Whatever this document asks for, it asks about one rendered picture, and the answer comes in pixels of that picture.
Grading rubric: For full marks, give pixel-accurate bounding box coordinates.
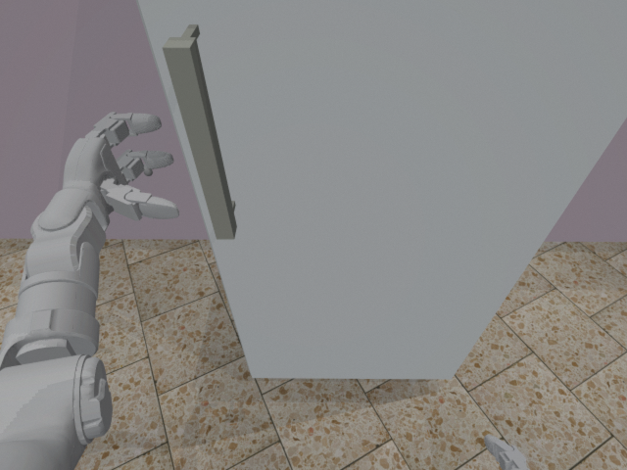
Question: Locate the fridge door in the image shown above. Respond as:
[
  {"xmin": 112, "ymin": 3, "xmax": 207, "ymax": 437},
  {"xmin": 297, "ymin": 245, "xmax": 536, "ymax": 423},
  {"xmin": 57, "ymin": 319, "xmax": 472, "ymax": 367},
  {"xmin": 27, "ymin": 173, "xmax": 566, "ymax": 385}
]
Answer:
[{"xmin": 138, "ymin": 0, "xmax": 627, "ymax": 380}]

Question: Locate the robot left upper arm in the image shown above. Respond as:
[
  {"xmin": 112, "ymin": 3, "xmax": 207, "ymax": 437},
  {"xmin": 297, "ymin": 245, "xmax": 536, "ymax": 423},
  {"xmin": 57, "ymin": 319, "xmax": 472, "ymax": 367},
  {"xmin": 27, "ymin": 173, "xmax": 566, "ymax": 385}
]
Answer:
[{"xmin": 0, "ymin": 354, "xmax": 113, "ymax": 470}]

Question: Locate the left robot forearm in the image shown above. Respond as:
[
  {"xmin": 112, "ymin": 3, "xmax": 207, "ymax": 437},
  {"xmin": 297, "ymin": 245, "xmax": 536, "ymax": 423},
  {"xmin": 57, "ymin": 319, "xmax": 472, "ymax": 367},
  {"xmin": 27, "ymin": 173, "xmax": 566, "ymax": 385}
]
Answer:
[{"xmin": 0, "ymin": 188, "xmax": 110, "ymax": 371}]

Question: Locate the robot right hand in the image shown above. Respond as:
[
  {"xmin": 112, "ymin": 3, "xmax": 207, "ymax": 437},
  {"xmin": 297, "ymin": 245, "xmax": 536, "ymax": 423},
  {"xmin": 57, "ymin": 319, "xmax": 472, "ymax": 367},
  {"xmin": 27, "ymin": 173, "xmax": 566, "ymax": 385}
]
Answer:
[{"xmin": 484, "ymin": 435, "xmax": 530, "ymax": 470}]

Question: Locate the handle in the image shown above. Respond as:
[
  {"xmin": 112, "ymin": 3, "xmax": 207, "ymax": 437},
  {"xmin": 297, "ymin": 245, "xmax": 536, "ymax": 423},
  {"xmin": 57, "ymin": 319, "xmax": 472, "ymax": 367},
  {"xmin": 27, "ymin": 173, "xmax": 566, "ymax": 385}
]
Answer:
[{"xmin": 163, "ymin": 24, "xmax": 237, "ymax": 240}]

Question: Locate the robot left hand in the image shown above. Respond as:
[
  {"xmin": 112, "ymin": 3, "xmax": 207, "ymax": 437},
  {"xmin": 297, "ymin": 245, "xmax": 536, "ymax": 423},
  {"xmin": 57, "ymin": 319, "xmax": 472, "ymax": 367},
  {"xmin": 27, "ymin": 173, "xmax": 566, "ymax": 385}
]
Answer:
[{"xmin": 62, "ymin": 112, "xmax": 179, "ymax": 221}]

